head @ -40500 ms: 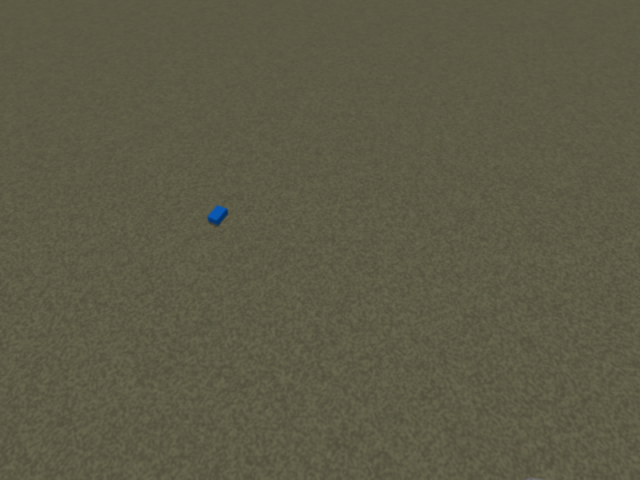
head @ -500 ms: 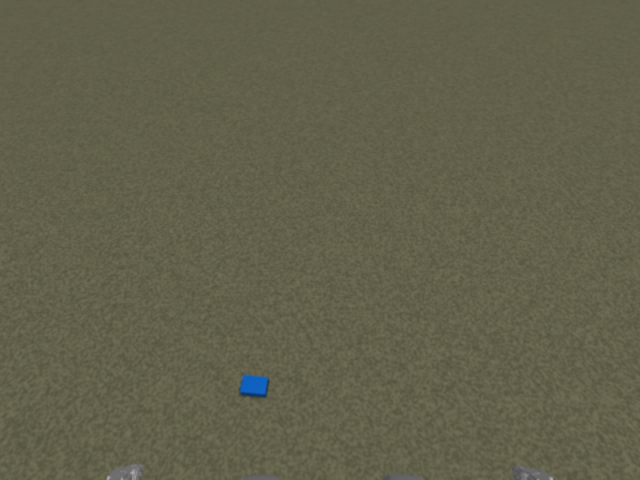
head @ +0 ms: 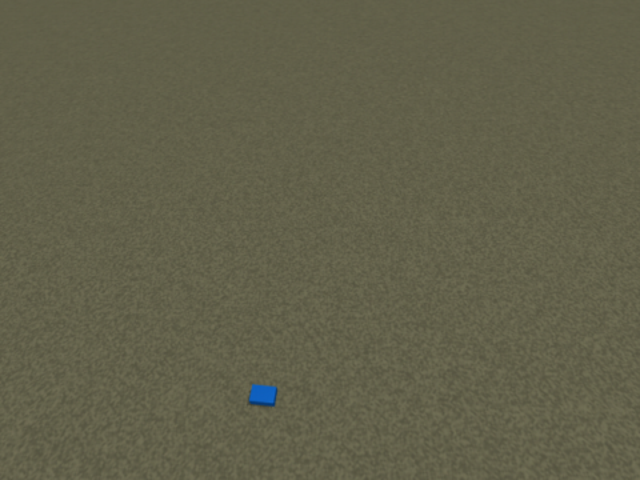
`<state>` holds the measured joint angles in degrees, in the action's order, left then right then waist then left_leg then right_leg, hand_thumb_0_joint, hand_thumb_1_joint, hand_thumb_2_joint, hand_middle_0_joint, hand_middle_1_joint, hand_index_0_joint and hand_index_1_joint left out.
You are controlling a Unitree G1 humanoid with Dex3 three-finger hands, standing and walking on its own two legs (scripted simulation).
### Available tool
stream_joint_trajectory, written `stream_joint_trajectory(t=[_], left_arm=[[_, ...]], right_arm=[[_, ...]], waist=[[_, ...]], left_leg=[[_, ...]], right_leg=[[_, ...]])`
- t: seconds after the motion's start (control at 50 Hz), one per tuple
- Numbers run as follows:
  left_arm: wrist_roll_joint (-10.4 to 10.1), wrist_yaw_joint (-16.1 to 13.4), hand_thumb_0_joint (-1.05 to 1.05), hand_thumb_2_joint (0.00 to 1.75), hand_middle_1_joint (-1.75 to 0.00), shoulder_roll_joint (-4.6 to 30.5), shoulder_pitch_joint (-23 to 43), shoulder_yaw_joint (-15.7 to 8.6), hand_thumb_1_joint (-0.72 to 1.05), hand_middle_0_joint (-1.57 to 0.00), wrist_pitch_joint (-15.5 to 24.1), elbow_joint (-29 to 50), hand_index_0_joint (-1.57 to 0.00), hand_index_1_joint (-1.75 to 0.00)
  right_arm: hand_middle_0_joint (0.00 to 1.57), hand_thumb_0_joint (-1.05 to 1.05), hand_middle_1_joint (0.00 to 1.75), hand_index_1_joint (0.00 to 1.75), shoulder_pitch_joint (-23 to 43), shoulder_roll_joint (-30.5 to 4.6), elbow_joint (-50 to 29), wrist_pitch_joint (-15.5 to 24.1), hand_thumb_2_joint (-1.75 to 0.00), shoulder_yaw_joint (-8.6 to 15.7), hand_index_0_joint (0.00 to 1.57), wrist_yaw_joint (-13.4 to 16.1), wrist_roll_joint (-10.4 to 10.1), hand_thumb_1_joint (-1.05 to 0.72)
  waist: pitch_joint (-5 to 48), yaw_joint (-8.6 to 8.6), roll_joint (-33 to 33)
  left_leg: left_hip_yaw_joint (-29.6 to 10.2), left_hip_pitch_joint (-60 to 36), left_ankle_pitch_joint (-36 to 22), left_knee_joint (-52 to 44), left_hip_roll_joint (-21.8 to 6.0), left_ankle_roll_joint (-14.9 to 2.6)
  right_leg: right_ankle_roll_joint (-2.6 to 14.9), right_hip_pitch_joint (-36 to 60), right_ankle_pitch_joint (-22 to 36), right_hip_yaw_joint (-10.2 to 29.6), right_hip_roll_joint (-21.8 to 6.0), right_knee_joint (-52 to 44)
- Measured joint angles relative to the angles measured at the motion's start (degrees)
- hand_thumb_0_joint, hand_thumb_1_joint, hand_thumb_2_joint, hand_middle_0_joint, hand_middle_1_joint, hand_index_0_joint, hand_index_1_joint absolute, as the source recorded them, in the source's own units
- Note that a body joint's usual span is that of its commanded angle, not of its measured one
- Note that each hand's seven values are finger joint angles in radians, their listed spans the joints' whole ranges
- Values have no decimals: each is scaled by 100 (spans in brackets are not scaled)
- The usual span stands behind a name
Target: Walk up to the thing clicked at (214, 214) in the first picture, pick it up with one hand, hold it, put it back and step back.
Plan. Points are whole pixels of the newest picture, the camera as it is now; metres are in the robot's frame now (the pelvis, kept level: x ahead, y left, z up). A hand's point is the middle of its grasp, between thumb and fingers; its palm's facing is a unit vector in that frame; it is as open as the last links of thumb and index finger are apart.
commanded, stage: stand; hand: left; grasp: from above
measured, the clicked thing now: (263, 395) +0.46 +0.21 -0.76
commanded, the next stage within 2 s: step back in 1.64 s
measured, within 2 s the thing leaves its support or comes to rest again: neither
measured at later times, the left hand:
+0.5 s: hand out of the picture +0.08 +0.23 -0.16, palm faces +0.01 -0.94 -0.34, open 7.3 cm
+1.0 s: hand out of the picture +0.08 +0.23 -0.15, palm faces +0.00 -0.94 -0.34, open 7.3 cm
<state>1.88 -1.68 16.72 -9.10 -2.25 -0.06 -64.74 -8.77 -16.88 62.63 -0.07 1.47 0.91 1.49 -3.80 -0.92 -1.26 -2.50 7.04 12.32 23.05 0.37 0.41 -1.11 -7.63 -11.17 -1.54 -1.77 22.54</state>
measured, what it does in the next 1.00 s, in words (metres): stands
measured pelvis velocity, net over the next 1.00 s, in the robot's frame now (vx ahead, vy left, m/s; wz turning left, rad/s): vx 0.01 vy -0.01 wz -0.01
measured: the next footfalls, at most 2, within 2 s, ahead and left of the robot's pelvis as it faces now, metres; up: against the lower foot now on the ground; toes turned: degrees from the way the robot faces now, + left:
none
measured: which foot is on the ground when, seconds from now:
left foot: down 0.00-1.00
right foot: down 0.00-1.00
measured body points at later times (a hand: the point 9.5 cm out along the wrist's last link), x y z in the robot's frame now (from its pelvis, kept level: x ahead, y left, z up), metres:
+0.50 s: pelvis +0.00 -0.01 +0.00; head +0.01 -0.02 +0.45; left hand +0.08 +0.28 -0.13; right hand +0.07 -0.30 -0.14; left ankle +0.01 +0.12 -0.74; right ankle +0.02 -0.13 -0.74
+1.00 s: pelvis +0.01 -0.01 +0.00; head +0.02 -0.02 +0.45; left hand +0.08 +0.28 -0.13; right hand +0.07 -0.31 -0.14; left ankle +0.01 +0.12 -0.74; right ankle +0.02 -0.13 -0.74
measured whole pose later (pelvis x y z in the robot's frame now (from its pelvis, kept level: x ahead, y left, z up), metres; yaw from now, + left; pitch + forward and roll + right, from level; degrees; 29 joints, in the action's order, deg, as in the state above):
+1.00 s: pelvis +0.01 -0.01 +0.00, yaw -1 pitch -3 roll +0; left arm 0.9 -0.5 18.2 -6.0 -1.8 0.6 -66.9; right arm -7.3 -18.8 65.3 0.3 0.2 0.2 1.1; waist -3.7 -0.1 -1.2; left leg -2.2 5.7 10.9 19.2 -1.3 1.7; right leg 0.2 -6.7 -9.7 -1.3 -0.1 19.0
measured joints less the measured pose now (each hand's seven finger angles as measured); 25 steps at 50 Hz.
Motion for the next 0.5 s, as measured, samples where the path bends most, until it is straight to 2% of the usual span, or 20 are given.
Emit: stream_joint_trajectory(t=[0.5], left_arm=[[-61,65,0,89,-30,50,322,35,91,-20,47,-180,-21,-30]], right_arm=[[20,1,30,30,144,-147,238,22,-90,-95,21,-22,-36,-91]], waist=[[24,69,18]], left_leg=[[10,-152,-118,-305,-128,94]], right_leg=[[90,139,142,5,125,-316]])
